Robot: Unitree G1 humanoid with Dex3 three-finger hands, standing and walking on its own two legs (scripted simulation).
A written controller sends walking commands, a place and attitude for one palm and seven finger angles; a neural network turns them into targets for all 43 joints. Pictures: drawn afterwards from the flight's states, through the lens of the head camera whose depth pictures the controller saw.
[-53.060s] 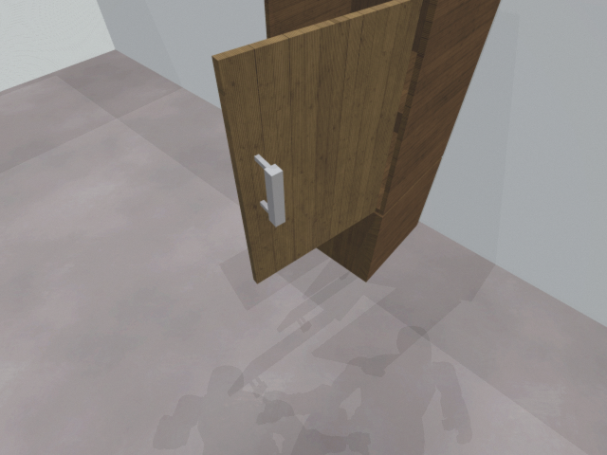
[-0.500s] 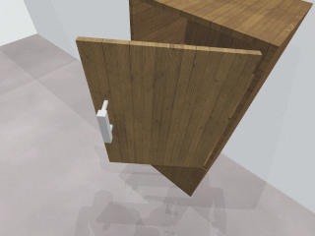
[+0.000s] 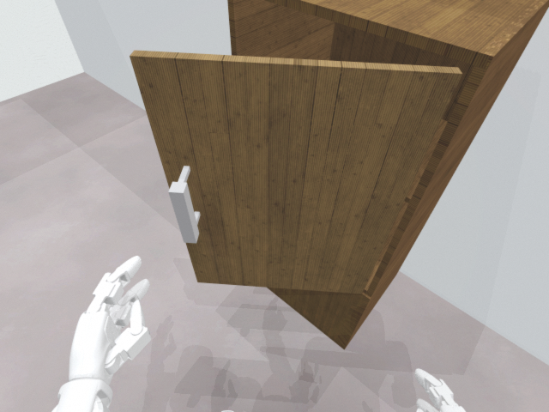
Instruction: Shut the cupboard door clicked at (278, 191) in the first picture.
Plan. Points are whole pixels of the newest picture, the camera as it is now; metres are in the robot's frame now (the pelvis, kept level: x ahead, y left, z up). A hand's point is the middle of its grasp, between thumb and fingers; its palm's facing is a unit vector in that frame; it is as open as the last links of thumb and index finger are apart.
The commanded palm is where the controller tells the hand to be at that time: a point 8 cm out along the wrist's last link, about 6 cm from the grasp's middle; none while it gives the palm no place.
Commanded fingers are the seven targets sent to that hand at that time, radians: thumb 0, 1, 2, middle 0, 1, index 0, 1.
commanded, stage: raise the hand and make a fist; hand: left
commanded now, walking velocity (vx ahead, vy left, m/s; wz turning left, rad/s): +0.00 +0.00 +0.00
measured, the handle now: (188, 205) +0.46 +0.16 +0.03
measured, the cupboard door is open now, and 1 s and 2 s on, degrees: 37 37 37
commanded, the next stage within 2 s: bring the fist close to the handle in 1.70 s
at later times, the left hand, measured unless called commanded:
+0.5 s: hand (156, 355) +0.21 +0.17 -0.01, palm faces -0.08 -1.00 -0.01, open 4.7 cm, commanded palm +0.18 +0.23 +0.00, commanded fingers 0.00 0.90 0.90 -0.86 -1.02 -0.86 -1.02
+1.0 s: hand (138, 343) +0.22 +0.19 +0.02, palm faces -0.05 -1.00 -0.04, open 3.1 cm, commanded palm +0.20 +0.24 +0.02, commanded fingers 0.00 0.90 0.90 -1.30 -1.50 -1.30 -1.50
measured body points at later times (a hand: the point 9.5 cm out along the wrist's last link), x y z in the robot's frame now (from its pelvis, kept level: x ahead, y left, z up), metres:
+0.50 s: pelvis +0.01 -0.01 -0.06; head +0.07 -0.01 +0.39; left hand +0.21 +0.23 -0.01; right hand +0.21 -0.23 -0.13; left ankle +0.06 +0.09 -0.70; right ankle +0.02 -0.11 -0.70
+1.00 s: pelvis +0.01 +0.01 -0.04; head +0.05 +0.03 +0.41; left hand +0.21 +0.24 +0.02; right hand +0.19 -0.22 -0.10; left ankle +0.06 +0.09 -0.70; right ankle +0.02 -0.11 -0.70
